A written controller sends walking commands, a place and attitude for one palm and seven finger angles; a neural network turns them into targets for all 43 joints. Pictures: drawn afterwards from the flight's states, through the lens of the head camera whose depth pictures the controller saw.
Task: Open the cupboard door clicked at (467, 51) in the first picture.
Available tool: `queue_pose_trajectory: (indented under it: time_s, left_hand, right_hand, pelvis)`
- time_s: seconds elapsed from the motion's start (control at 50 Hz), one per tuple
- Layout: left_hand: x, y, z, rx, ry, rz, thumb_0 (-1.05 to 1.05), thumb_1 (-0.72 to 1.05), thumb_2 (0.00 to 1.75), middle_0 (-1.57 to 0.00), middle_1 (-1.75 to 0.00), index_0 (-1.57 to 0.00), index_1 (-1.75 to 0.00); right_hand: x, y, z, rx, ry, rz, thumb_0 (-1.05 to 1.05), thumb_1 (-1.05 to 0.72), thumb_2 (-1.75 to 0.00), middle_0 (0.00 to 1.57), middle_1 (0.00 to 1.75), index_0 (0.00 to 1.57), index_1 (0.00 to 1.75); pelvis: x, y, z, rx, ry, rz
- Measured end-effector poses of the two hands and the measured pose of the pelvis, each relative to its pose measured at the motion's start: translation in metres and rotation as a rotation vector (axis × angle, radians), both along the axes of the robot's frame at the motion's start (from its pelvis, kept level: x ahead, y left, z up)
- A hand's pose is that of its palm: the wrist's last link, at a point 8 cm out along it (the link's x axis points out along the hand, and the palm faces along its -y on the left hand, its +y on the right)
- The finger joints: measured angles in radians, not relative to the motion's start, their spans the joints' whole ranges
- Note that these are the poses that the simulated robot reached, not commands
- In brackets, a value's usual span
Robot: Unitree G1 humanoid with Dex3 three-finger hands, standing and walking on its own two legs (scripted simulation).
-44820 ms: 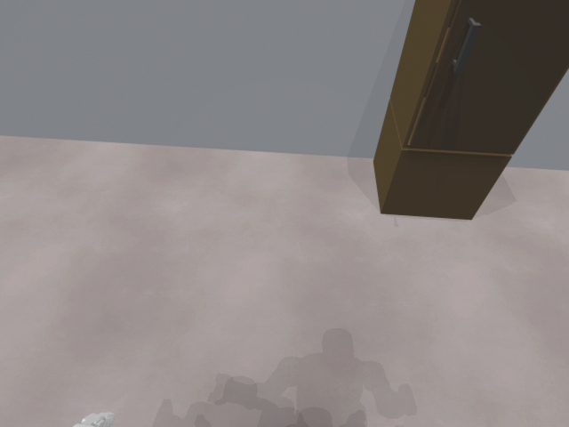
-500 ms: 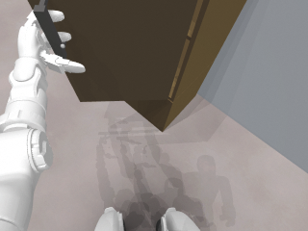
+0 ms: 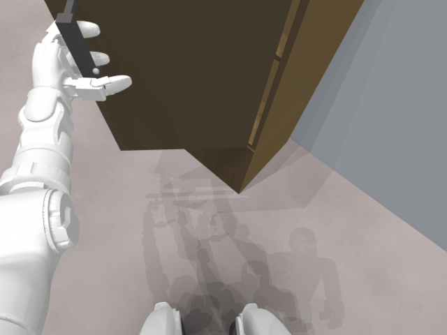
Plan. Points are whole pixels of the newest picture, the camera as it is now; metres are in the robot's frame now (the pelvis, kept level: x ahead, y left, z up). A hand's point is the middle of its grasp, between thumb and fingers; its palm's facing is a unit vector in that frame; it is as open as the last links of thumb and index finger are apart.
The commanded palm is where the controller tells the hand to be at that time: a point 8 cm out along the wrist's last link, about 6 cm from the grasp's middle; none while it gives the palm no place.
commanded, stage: close the thumb around the handle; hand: left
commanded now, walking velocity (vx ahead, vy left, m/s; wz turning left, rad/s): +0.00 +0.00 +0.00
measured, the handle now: (84, 47) +0.60 +0.19 +0.11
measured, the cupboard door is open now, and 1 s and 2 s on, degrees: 46 60 92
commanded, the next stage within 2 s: pull the door open along its arc in 0.38 s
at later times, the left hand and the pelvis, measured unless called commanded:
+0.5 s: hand (95, 69) +0.54 +0.16 +0.11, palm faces -0.02 -1.00 -0.01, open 5.6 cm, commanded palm +0.52 +0.20 +0.11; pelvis -0.01 +0.01 +0.00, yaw +0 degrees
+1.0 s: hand (103, 114) +0.45 +0.15 +0.11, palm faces +0.00 -1.00 +0.07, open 5.9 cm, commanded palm +0.39 +0.21 +0.11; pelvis +0.01 +0.01 +0.02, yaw -2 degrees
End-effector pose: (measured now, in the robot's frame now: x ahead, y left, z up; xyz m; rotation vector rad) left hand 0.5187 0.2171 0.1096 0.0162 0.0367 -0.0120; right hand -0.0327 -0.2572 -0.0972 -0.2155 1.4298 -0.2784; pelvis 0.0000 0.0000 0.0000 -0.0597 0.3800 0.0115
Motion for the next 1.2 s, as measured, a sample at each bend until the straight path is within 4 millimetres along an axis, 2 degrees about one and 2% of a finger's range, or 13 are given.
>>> queue_pose_trajectory:
  time_s: [0.24, 0.32, 0.62, 0.76, 0.86, 0.96, 1.08, 1.2]
  left_hand:
    - [0.001, 0.001, 0.000, 0.001, 0.001, 0.001, 0.00, 0.58, 0.77, -0.35, -1.32, -0.35, -1.31]
    - [0.004, 0.001, 0.000, -0.004, 0.004, -0.005, 0.00, 0.74, 0.84, -0.37, -1.34, -0.37, -1.33]
    - [0.004, 0.002, -0.001, -0.011, 0.001, -0.022, 0.00, 0.75, 0.82, -0.36, -1.35, -0.38, -1.35]
    - [-0.011, 0.001, -0.002, -0.016, -0.013, -0.037, 0.00, 0.74, 0.79, -0.36, -1.35, -0.38, -1.35]
    - [-0.034, -0.002, -0.003, -0.020, -0.029, -0.048, -0.01, 0.73, 0.77, -0.36, -1.35, -0.38, -1.35]
    - [-0.071, -0.010, -0.006, -0.044, -0.042, -0.050, -0.01, 0.71, 0.74, -0.37, -1.35, -0.37, -1.35]
    - [-0.123, -0.038, -0.008, -0.112, -0.054, 0.162, -0.01, 0.68, 0.74, -0.37, -1.35, -0.38, -1.31]
    - [-0.166, -0.070, -0.004, -0.060, -0.034, 0.326, -0.02, 0.67, 0.75, -0.37, -1.31, -0.38, -1.32]
  right_hand:
    - [-0.010, 0.002, 0.001, -0.008, 0.019, -0.001, 0.00, -0.90, -0.90, 0.20, 0.30, 0.21, 0.30]
    - [-0.012, 0.002, 0.002, -0.017, 0.020, -0.003, 0.00, -0.90, -0.89, 0.20, 0.30, 0.21, 0.30]
    - [-0.020, 0.008, 0.004, -0.019, 0.010, -0.032, 0.00, -0.90, -0.89, 0.20, 0.30, 0.21, 0.30]
    - [-0.010, 0.011, 0.005, 0.001, -0.022, -0.048, 0.00, -0.90, -0.90, 0.20, 0.30, 0.21, 0.30]
    - [0.014, 0.010, 0.006, 0.020, -0.088, -0.047, 0.01, -0.90, -0.90, 0.20, 0.30, 0.21, 0.30]
    - [0.055, 0.009, 0.009, 0.038, -0.205, -0.016, 0.01, -0.91, -0.90, 0.20, 0.30, 0.20, 0.30]
    - [0.119, 0.013, 0.016, 0.075, -0.383, 0.078, 0.01, -0.91, -0.90, 0.20, 0.30, 0.20, 0.30]
    - [0.170, 0.021, 0.026, 0.113, -0.512, 0.170, 0.01, -0.91, -0.90, 0.20, 0.30, 0.20, 0.30]
  pelvis:
    - [-0.003, 0.003, -0.001, -0.004, 0.005, 0.003]
    - [-0.005, 0.003, -0.002, -0.006, 0.008, 0.001]
    - [-0.006, 0.006, -0.002, -0.005, 0.006, -0.019]
    - [-0.001, 0.007, 0.003, 0.005, -0.014, -0.038]
    - [0.006, 0.008, 0.009, 0.013, -0.044, -0.045]
    - [0.012, 0.007, 0.015, 0.020, -0.088, -0.048]
    - [0.013, 0.005, 0.021, 0.032, -0.138, -0.045]
    - [0.010, -0.004, 0.024, 0.046, -0.192, -0.028]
